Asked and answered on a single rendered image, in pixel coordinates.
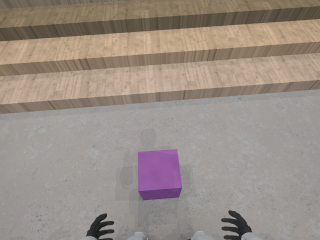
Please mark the robot right shin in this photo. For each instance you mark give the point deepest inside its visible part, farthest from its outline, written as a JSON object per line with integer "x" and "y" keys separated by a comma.
{"x": 199, "y": 233}

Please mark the robot shin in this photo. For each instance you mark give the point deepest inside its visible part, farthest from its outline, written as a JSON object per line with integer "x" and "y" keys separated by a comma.
{"x": 139, "y": 234}
{"x": 199, "y": 233}

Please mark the robot right hand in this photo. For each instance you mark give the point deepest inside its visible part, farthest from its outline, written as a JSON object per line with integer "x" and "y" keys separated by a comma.
{"x": 239, "y": 222}

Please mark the robot left shin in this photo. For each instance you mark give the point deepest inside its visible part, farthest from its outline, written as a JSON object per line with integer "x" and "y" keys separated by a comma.
{"x": 139, "y": 234}

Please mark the carton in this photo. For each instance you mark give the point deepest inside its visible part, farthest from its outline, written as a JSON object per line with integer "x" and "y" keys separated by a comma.
{"x": 159, "y": 174}

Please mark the robot left hand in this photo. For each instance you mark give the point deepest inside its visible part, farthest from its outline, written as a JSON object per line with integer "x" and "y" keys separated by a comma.
{"x": 97, "y": 225}

